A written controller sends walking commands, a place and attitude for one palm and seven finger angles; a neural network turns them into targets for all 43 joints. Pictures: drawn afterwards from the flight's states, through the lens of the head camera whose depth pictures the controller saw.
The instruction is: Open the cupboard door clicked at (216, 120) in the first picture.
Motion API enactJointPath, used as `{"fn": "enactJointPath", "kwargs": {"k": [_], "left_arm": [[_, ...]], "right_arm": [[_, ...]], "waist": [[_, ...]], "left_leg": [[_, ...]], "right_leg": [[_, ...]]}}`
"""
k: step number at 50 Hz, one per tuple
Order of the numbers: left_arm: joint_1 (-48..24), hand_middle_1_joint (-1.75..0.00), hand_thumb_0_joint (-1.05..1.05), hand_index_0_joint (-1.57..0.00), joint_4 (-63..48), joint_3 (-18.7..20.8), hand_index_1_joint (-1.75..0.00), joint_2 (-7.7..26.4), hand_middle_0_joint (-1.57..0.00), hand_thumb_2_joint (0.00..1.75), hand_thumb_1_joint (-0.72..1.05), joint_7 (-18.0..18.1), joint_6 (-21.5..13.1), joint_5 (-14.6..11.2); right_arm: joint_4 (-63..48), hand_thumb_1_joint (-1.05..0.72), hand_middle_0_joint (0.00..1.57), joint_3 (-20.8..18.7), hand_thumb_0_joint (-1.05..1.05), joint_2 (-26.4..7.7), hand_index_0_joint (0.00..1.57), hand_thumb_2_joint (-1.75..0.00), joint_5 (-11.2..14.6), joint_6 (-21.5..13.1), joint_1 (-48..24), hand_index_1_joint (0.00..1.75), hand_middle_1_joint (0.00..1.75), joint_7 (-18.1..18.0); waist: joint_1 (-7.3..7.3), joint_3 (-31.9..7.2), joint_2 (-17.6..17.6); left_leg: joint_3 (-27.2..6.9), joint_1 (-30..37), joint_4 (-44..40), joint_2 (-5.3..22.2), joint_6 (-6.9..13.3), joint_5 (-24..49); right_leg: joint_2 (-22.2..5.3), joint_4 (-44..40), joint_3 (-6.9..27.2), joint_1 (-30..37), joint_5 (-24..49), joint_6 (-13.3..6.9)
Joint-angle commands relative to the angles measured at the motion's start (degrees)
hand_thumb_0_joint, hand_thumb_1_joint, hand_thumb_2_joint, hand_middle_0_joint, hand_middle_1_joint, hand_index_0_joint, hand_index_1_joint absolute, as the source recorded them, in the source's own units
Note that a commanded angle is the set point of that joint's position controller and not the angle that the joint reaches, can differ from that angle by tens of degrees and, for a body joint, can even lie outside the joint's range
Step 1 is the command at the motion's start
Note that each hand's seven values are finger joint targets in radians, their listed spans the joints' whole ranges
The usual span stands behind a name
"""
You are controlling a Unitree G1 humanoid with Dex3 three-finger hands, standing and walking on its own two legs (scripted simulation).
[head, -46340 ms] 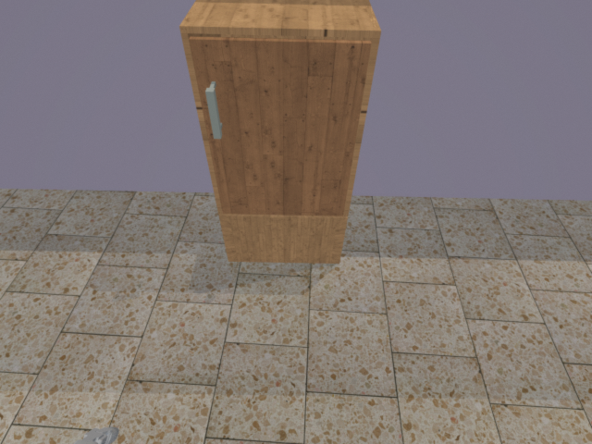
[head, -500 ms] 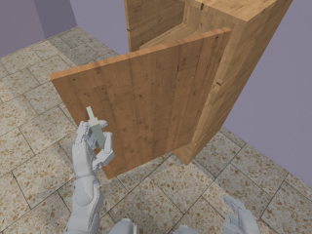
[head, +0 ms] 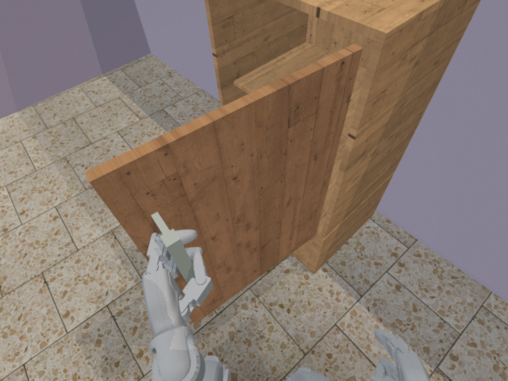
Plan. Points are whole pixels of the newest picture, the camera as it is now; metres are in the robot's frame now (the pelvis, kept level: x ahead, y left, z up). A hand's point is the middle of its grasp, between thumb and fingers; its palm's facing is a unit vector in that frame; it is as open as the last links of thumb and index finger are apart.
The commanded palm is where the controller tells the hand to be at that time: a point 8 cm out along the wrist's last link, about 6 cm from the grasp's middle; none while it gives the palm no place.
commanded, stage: open thumb and fingers to let go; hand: left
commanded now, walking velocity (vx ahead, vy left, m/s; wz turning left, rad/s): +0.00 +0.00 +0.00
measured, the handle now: (175, 250) +0.30 +0.13 +0.05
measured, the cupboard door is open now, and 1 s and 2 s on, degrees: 84 83 84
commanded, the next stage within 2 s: slide the hand sideways off the handle in 0.74 s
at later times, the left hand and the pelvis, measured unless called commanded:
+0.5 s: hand (194, 273) +0.27 +0.10 +0.04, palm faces +0.33 -0.94 +0.00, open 13.2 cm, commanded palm +0.23 +0.15 +0.04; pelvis +0.00 +0.02 +0.00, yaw +0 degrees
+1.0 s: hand (188, 295) +0.24 +0.11 +0.04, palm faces -0.08 -0.99 -0.09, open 15.8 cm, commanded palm +0.23 +0.14 +0.04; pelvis -0.01 +0.04 -0.01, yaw -1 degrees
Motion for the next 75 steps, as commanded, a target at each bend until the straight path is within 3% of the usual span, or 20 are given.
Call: {"fn": "enactJointPath", "kwargs": {"k": [1, 5, 7, 16, 22, 36, 42, 43, 44, 45, 47, 49, 51, 53, 56, 61, 63, 67, 73, 75], "left_arm": [[-12.86, -1.31, 0.00, -0.38, -10.07, 1.33, -1.31, 2.24, -0.38, 0.75, 0.55, 0.29, -4.02, 1.63], [-10.41, -1.28, 0.00, -0.35, -11.59, 1.00, -1.28, 0.53, -0.35, 0.63, 0.27, -1.10, -3.06, -1.94], [-8.35, -1.27, 0.00, -0.35, -11.70, 1.59, -1.27, 1.02, -0.35, 0.57, 0.13, -1.49, -2.32, -2.92], [-9.83, -1.20, 0.00, -0.30, -10.29, 0.62, -1.20, 0.78, -0.30, 0.30, -0.50, -1.19, -2.46, -0.25], [-10.77, -1.00, 0.00, -0.27, -12.44, -1.13, -1.00, -0.73, -0.27, 0.30, -0.50, -0.28, -2.47, 0.25], [-9.82, -0.30, 0.00, -0.15, -13.16, -3.52, -0.30, -3.76, -0.15, 0.30, -0.50, 2.41, 1.20, 2.52], [-10.72, -0.30, 0.00, -0.15, -13.63, -4.25, -0.30, -4.70, -0.15, 0.30, -0.50, 2.73, 2.38, 2.13], [-12.11, -0.30, 0.00, -0.15, -13.85, -14.05, -0.30, 3.31, -0.15, 0.30, -0.50, -8.33, -0.49, 7.26], [-13.71, -0.30, 0.00, -0.15, -17.56, -9.28, -0.30, 7.37, -0.15, 0.30, -0.50, -14.60, -2.84, 5.07], [-13.56, -0.30, 0.00, -0.15, -18.39, -8.86, -0.30, 9.04, -0.15, 0.30, -0.50, -18.45, -4.05, 4.10], [-11.42, -0.30, 0.00, -0.15, -19.16, -10.00, -0.30, 8.41, -0.15, 0.30, -0.50, -25.08, -4.98, 0.88], [-11.02, -0.30, 0.00, -0.15, -19.63, -9.96, -0.30, 6.37, -0.15, 0.30, -0.50, -30.04, -4.23, -4.60], [-8.19, -0.30, 0.00, -0.15, -19.80, -7.30, -0.30, 5.15, -0.15, 0.30, -0.50, -30.86, -2.07, -9.83], [-4.89, -0.30, 0.00, -0.15, -19.69, -3.44, -0.30, 6.01, -0.15, 0.30, -0.50, -29.22, -0.45, -12.05], [-4.14, -0.30, 0.00, -0.15, -20.14, -0.72, -0.30, 8.14, -0.15, 0.30, -0.50, -25.26, -0.11, -9.73], [1.91, -0.30, 0.00, -0.15, -21.21, 0.44, -0.30, 9.86, -0.15, 0.30, -0.50, -22.34, -1.70, -5.56], [3.09, -0.30, 0.00, -0.15, -22.61, 2.43, -0.30, 12.15, -0.15, 0.30, -0.50, -22.48, -1.80, -5.54], [8.40, -0.30, 0.00, -0.15, -25.94, 2.45, -0.30, 12.05, -0.15, 0.30, -0.50, -23.70, -1.52, -7.04], [10.17, -0.30, 0.00, -0.15, -27.45, 3.91, -0.30, 13.10, -0.15, 0.30, -0.50, -26.34, -2.12, -9.59], [12.05, -0.30, 0.00, -0.15, -26.95, 5.18, -0.30, 13.90, -0.15, 0.30, -0.50, -27.49, -3.06, -9.94]], "right_arm": [[-8.21, -0.90, 0.20, -1.23, 0.00, -2.71, 0.20, -0.90, 0.30, -3.93, -5.91, 0.30, 0.30, -0.80], [-8.35, -0.90, 0.20, -1.63, 0.00, -3.18, 0.20, -0.90, 0.89, -3.97, -5.17, 0.30, 0.30, -0.80], [-8.52, -0.90, 0.20, -1.59, 0.00, -3.33, 0.20, -0.90, 1.07, -3.73, -4.98, 0.30, 0.30, -0.87], [-8.97, -0.90, 0.20, -1.26, 0.00, -3.34, 0.20, -0.90, 0.63, -3.43, -5.40, 0.30, 0.30, -0.68], [-9.69, -0.90, 0.20, -1.12, 0.00, -3.34, 0.20, -0.90, 0.49, -3.59, -5.40, 0.30, 0.30, -0.46], [-10.61, -0.90, 0.20, -0.57, 0.00, -2.94, 0.20, -0.90, 0.21, -3.55, -5.97, 0.30, 0.30, -0.35], [-10.75, -0.90, 0.20, -0.41, 0.00, -2.99, 0.20, -0.90, 0.32, -3.73, -6.60, 0.30, 0.30, -0.24], [-9.56, -0.90, 0.20, -0.52, 0.00, -5.89, 0.20, -0.90, 0.83, -3.76, -3.12, 0.30, 0.30, 0.20], [-10.63, -0.90, 0.20, -1.40, 0.00, -5.46, 0.20, -0.90, 1.17, -3.45, -3.21, 0.30, 0.30, 0.11], [-11.08, -0.90, 0.20, -1.28, 0.00, -5.46, 0.20, -0.90, 1.34, -3.16, -3.05, 0.30, 0.30, -0.11], [-12.58, -0.90, 0.20, -0.99, 0.00, -5.20, 0.20, -0.90, 2.20, -3.60, -3.47, 0.30, 0.30, -0.30], [-14.04, -0.90, 0.20, -0.78, 0.00, -5.11, 0.20, -0.90, 3.41, -4.14, -3.74, 0.30, 0.30, -0.57], [-15.52, -0.90, 0.20, -0.63, 0.00, -5.32, 0.20, -0.90, 4.36, -4.58, -4.25, 0.30, 0.30, -1.15], [-16.19, -0.90, 0.20, -0.54, 0.00, -5.65, 0.20, -0.90, 4.50, -4.78, -4.54, 0.30, 0.30, -1.39], [-16.69, -0.90, 0.20, -0.65, 0.00, -5.89, 0.20, -0.90, 3.98, -4.43, -4.39, 0.30, 0.30, -1.22], [-17.56, -0.90, 0.20, -0.85, 0.00, -5.30, 0.20, -0.90, 3.38, -3.61, -3.63, 0.30, 0.30, 0.10], [-17.97, -0.90, 0.20, -0.98, 0.00, -5.45, 0.20, -0.90, 3.39, -3.10, -3.07, 0.30, 0.30, 0.27], [-19.09, -0.90, 0.20, -0.82, 0.00, -5.20, 0.20, -0.90, 3.73, -2.47, -2.85, 0.30, 0.30, 0.39], [-18.90, -0.90, 0.20, -0.90, 0.00, -5.64, 0.20, -0.90, 3.88, -2.82, -2.65, 0.30, 0.30, -0.55], [-18.49, -0.90, 0.20, -1.11, 0.00, -5.58, 0.20, -0.90, 3.90, -3.20, -2.47, 0.30, 0.30, -0.84]], "waist": [[-0.99, -11.99, -8.07], [-0.15, -15.88, -7.75], [-0.07, -14.65, -8.37], [-0.78, -10.62, -8.28], [-0.22, -13.91, -4.55], [0.37, -13.51, -3.35], [0.02, -11.94, -4.25], [-5.92, -7.72, -6.58], [-2.87, -12.25, -2.42], [-2.28, -14.47, -1.85], [-2.70, -13.84, -1.13], [-2.90, -12.38, -1.39], [-1.93, -10.86, -2.91], [-0.62, -10.73, -5.36], [-0.34, -9.75, -6.12], [0.87, -10.57, -2.34], [1.40, -11.10, -1.54], [1.45, -11.23, 0.00], [-0.44, -8.34, -3.86], [-0.18, -8.67, -4.13]], "left_leg": [[0.46, 1.02, -0.91, -2.47, 3.10, 4.91], [0.90, 3.43, -1.98, -2.51, 3.03, 7.84], [0.87, 3.55, -2.49, -2.48, 2.88, 8.27], [0.39, 4.14, -2.68, -2.20, 3.23, 7.53], [0.92, 7.52, -3.14, -2.36, 3.45, 9.49], [0.32, 9.49, -4.71, -1.76, 3.31, 10.64], [-0.01, 9.03, -4.93, -1.67, 3.25, 8.69], [0.14, 8.24, -2.80, -1.68, 4.29, 8.87], [0.29, 8.64, -2.52, -1.74, 4.30, 9.46], [0.25, 9.29, -2.59, -1.89, 4.46, 10.53], [0.30, 9.25, -2.32, -1.96, 4.49, 10.03], [0.01, 9.80, -3.02, -1.83, 4.45, 7.62], [-0.25, 9.42, -4.31, -1.80, 4.17, 4.41], [-0.39, 8.92, -4.91, -1.85, 4.06, 4.02], [-0.36, 7.41, -4.46, -1.72, 3.89, 4.09], [0.08, 6.88, -3.99, -1.65, 3.61, 5.49], [0.15, 6.38, -4.02, -1.68, 3.56, 6.04], [0.62, 7.50, -4.22, -1.55, 3.40, 7.12], [0.07, 5.12, -2.81, -1.46, 3.73, 5.87], [0.20, 4.27, -1.90, -1.52, 3.63, 6.12]], "right_leg": [[-5.57, -16.03, 14.21, 9.56, 17.42, 6.51], [-5.34, -15.38, 13.18, 13.66, 25.34, 6.89], [-5.35, -15.74, 13.03, 14.52, 26.95, 7.04], [-4.29, -14.60, 10.29, 9.22, 22.42, 6.25], [-2.77, -12.40, 7.02, 7.84, 22.32, 5.17], [-0.60, -10.55, 2.98, 5.24, 17.60, 3.54], [-0.37, -10.99, 2.64, 4.04, 14.49, 3.50], [-1.38, -10.37, 4.74, 0.11, 18.22, 4.19], [-1.71, -9.59, 5.43, 2.53, 19.51, 3.54], [-1.80, -8.97, 5.81, 4.51, 21.13, 3.25], [-1.77, -8.98, 5.85, 4.16, 20.71, 3.44], [-1.22, -10.13, 5.31, 3.47, 16.80, 3.37], [-0.69, -11.90, 4.60, 3.65, 11.52, 3.56], [-0.38, -12.21, 3.99, 4.46, 9.76, 3.58], [-0.44, -10.15, 3.34, 2.35, 9.37, 3.70], [-0.29, -7.76, 3.35, 1.26, 10.70, 3.11], [-0.13, -7.64, 3.69, 2.66, 11.42, 2.84], [0.20, -7.76, 3.59, 3.30, 13.48, 2.97], [0.54, -8.34, 3.74, 2.37, 13.06, 3.57], [0.47, -7.62, 3.98, 1.91, 13.54, 3.71]]}}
